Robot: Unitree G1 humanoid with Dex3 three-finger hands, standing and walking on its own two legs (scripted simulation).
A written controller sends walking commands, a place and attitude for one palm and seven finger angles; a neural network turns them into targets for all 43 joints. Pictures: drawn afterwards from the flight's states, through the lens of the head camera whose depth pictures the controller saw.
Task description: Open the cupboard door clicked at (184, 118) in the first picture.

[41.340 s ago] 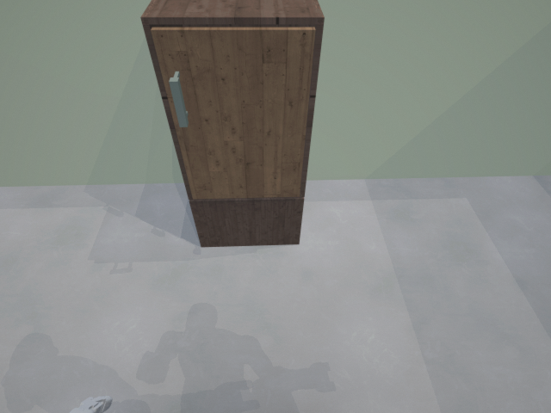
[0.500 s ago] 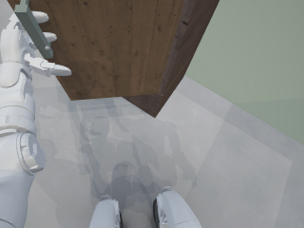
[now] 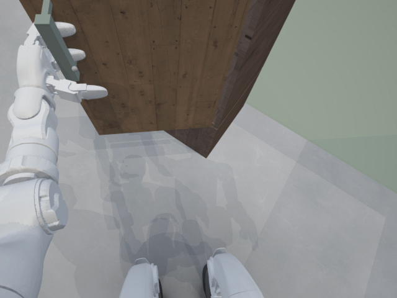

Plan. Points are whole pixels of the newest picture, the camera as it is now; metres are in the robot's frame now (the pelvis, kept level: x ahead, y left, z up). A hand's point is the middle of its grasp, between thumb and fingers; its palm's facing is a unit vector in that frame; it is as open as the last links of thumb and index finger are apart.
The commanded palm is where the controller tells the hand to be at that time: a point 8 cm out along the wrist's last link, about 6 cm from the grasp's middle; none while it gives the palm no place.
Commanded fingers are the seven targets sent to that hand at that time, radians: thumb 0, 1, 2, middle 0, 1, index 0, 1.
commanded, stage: close the thumb around the handle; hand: left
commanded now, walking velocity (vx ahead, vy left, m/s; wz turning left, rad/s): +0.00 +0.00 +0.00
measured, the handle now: (61, 43) +0.59 +0.20 +0.08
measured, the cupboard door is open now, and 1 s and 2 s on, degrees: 42 48 85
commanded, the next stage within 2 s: pull the door open along its arc in 0.52 s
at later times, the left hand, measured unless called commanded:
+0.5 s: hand (74, 66) +0.54 +0.18 +0.07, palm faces +0.02 -1.00 -0.03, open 5.7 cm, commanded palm +0.52 +0.22 +0.07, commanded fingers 0.00 0.90 0.90 -0.40 -1.35 -0.40 -1.35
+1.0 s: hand (76, 84) +0.50 +0.17 +0.07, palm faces +0.00 -1.00 -0.01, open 5.8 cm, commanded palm +0.44 +0.21 +0.07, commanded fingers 0.00 0.90 0.90 -0.40 -1.35 -0.40 -1.35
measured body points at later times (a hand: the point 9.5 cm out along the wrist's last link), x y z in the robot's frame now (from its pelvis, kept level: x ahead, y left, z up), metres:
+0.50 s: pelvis +0.00 +0.00 +0.00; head +0.16 +0.02 +0.42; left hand +0.54 +0.23 +0.07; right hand -0.01 -0.27 -0.11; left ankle +0.00 +0.10 -0.65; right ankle +0.01 -0.13 -0.65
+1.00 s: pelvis +0.01 +0.00 +0.01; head +0.14 +0.01 +0.44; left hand +0.50 +0.23 +0.07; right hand +0.01 -0.26 -0.10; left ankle +0.00 +0.10 -0.65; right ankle +0.01 -0.13 -0.65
